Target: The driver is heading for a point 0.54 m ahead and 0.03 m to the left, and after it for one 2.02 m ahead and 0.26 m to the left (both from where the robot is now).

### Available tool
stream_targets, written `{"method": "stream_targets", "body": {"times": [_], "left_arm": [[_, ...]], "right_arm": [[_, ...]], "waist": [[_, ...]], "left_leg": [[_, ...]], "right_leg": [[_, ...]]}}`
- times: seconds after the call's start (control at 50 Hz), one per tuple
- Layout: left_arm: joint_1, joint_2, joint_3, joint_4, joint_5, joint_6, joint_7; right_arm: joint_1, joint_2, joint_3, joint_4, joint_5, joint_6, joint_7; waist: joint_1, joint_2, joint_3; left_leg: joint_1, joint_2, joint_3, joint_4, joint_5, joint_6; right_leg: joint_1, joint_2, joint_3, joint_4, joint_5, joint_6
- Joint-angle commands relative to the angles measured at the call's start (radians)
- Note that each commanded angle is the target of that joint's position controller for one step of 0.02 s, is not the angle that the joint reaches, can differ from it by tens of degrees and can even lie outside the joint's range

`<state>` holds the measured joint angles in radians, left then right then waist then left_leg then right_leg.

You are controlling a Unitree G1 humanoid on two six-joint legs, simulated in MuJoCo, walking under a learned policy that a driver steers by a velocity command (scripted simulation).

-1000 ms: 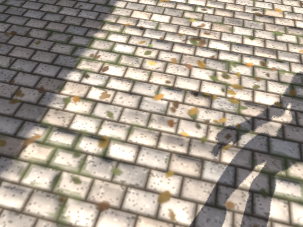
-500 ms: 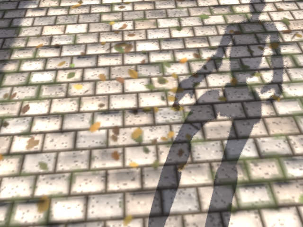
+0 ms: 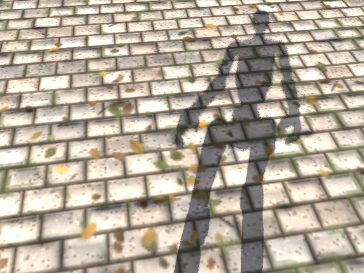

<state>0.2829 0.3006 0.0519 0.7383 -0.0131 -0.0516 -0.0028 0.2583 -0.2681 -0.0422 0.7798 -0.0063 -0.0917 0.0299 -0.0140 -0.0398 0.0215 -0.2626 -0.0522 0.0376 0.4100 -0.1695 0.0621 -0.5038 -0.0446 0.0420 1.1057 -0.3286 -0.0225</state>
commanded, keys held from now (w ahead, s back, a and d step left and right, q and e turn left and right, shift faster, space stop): w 1.00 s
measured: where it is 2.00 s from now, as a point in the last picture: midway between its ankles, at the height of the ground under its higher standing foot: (185, 140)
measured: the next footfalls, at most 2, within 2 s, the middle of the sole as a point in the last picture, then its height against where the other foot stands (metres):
right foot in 0.34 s outside the picture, level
left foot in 0.86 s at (156, 227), level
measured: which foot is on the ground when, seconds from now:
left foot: down 0.00-0.36, up 0.38-0.84, down 0.86-1.00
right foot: up 0.00-0.32, down 0.34-0.88, up 0.90-1.00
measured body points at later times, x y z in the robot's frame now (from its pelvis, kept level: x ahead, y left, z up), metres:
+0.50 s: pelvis +0.29 -0.06 +0.00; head +0.31 -0.07 +0.45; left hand +0.41 +0.21 -0.10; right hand +0.37 -0.34 -0.13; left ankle +0.23 +0.09 -0.66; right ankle +0.33 -0.15 -0.74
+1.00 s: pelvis +0.57 +0.01 +0.00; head +0.60 +0.02 +0.45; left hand +0.64 +0.29 -0.14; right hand +0.69 -0.26 -0.11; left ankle +0.62 +0.10 -0.74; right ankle +0.49 -0.14 -0.65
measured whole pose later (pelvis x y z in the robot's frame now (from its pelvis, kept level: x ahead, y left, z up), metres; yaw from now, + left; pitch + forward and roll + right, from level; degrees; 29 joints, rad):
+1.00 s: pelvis +0.57 +0.01 +0.00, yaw +0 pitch +1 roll +0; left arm 0.29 0.30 0.05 0.85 -0.02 -0.07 0.00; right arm 0.20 -0.27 -0.04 0.80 0.00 -0.08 0.03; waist 0.00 -0.03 0.03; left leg -0.34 -0.03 0.04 0.47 -0.16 0.06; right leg -0.42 -0.05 0.02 1.13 -0.37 -0.03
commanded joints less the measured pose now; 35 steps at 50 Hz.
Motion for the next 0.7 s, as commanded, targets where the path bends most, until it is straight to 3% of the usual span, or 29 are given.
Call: {"method": "stream_targets", "body": {"times": [0.02, 0.14, 0.22, 0.28, 0.3, 0.32, 0.34, 0.36, 0.38, 0.4, 0.42, 0.44, 0.48, 0.54, 0.6, 0.66, 0.7], "left_arm": [[0.003, 0.062, 0.019, -0.068, 0.008, -0.007, 0.004], [-0.195, 0.018, 0.000, -0.112, 0.007, -0.028, -0.009], [-0.301, 0.026, 0.001, -0.148, -0.004, -0.038, -0.030], [-0.295, 0.052, 0.009, -0.157, -0.002, -0.044, -0.043], [-0.245, 0.071, 0.018, -0.146, 0.001, -0.045, -0.042], [-0.127, 0.103, 0.037, -0.111, 0.005, -0.045, -0.037], [0.037, 0.156, 0.059, -0.070, 0.011, -0.042, -0.027], [0.156, 0.263, 0.083, -0.055, 0.027, -0.036, -0.019], [0.197, 0.212, 0.072, -0.035, 0.006, -0.029, -0.020], [0.139, 0.157, 0.050, -0.040, 0.001, -0.027, -0.018], [0.065, 0.131, 0.040, -0.049, 0.003, -0.025, -0.016], [0.005, 0.106, 0.030, -0.051, 0.011, -0.026, -0.019], [-0.058, 0.075, 0.022, -0.054, 0.022, -0.037, -0.024], [-0.055, 0.098, 0.030, -0.027, 0.014, -0.054, -0.022], [-0.021, 0.117, 0.036, 0.003, 0.012, -0.051, -0.011], [0.027, 0.139, 0.040, 0.032, 0.003, -0.044, -0.002], [0.072, 0.151, 0.043, 0.059, -0.003, -0.037, -0.001]], "right_arm": [[-0.017, -0.137, -0.030, -0.047, 0.005, -0.020, -0.005], [0.058, -0.175, -0.039, -0.001, 0.020, -0.004, -0.021], [0.132, -0.188, -0.043, 0.041, 0.027, 0.016, -0.024], [0.135, -0.205, -0.051, 0.057, 0.030, 0.035, -0.032], [0.120, -0.215, -0.054, 0.057, 0.030, 0.039, -0.035], [0.101, -0.211, -0.051, 0.054, 0.031, 0.044, -0.038], [0.099, -0.176, -0.035, 0.041, 0.019, 0.044, -0.041], [0.204, -0.077, -0.001, 0.011, 0.002, 0.025, -0.034], [0.208, -0.074, 0.005, 0.028, 0.012, 0.005, -0.026], [0.113, -0.171, -0.022, 0.004, 0.040, -0.010, -0.018], [0.026, -0.174, -0.022, -0.023, 0.049, -0.016, -0.016], [-0.008, -0.163, -0.022, -0.028, 0.034, -0.013, -0.018], [0.032, -0.136, -0.025, -0.013, 0.019, 0.006, -0.020], [0.027, -0.098, -0.018, -0.012, 0.012, 0.029, -0.028], [-0.078, -0.082, -0.012, -0.040, 0.006, 0.025, -0.025], [-0.187, -0.062, -0.002, -0.064, 0.012, 0.013, -0.013], [-0.245, -0.065, 0.000, -0.083, 0.018, 0.008, -0.004]], "waist": [[0.018, 0.126, -0.016], [-0.048, 0.097, 0.016], [-0.080, 0.099, 0.043], [-0.048, 0.116, 0.030], [-0.013, 0.128, -0.003], [0.055, 0.120, -0.077], [0.125, 0.094, -0.205], [0.112, -0.111, -0.375], [0.125, -0.223, -0.463], [0.133, -0.130, -0.302], [0.112, -0.076, -0.179], [0.079, -0.020, -0.091], [0.015, -0.052, -0.050], [-0.009, -0.038, -0.023], [0.017, -0.014, 0.006], [0.060, -0.010, 0.026], [0.083, -0.009, 0.036]], "left_leg": [[0.093, 0.269, -0.276, -0.261, 0.103, 0.183], [0.117, 0.215, -0.118, -0.275, 0.223, 0.139], [0.228, 0.266, -0.136, -0.237, 0.227, 0.133], [0.322, 0.306, -0.150, -0.161, 0.347, 0.109], [0.332, 0.299, -0.139, -0.099, 0.488, 0.097], [0.309, 0.262, -0.102, 0.038, 0.627, 0.074], [0.181, 0.214, -0.066, 0.254, 0.556, 0.042], [-0.209, 0.082, -0.015, 0.646, 0.152, -0.027], [-0.404, -0.002, -0.118, 0.835, -0.405, -0.045], [-0.507, 0.065, -0.155, 0.902, -0.376, -0.031], [-0.521, 0.115, -0.120, 0.873, -0.285, -0.023], [-0.490, 0.149, -0.101, 0.808, -0.214, -0.028], [-0.371, 0.189, -0.110, 0.725, -0.132, -0.044], [-0.365, 0.198, -0.096, 0.634, -0.056, -0.075], [-0.394, 0.195, -0.087, 0.442, 0.119, -0.090], [-0.341, 0.159, -0.054, 0.253, 0.261, -0.085], [-0.336, 0.145, -0.052, 0.190, 0.281, -0.079]], "right_leg": [[-0.147, -0.075, 0.026, -0.076, 0.086, 0.025], [-0.105, -0.047, -0.022, -0.448, 0.405, 0.043], [-0.118, -0.021, -0.026, -0.557, 0.404, 0.022], [-0.085, -0.003, -0.029, -0.604, 0.291, -0.017], [-0.003, 0.020, -0.050, -0.617, 0.259, -0.035], [0.169, 0.048, -0.079, -0.647, 0.276, -0.063], [0.444, -0.014, -0.023, -0.606, 0.313, -0.108], [0.869, -0.278, 0.368, -0.581, 0.269, -0.254], [0.953, -0.361, 0.687, -0.746, 0.091, -0.326], [0.839, -0.322, 0.587, -0.786, -0.025, -0.273], [0.688, -0.282, 0.455, -0.810, 0.001, -0.240], [0.540, -0.241, 0.361, -0.851, 0.081, -0.226], [0.379, -0.189, 0.260, -0.913, 0.196, -0.215], [0.307, -0.174, 0.160, -0.967, 0.318, -0.234], [0.319, -0.148, 0.081, -0.986, 0.363, -0.216], [0.331, -0.127, 0.024, -0.988, 0.348, -0.187], [0.381, -0.149, 0.030, -0.975, 0.325, -0.184]]}}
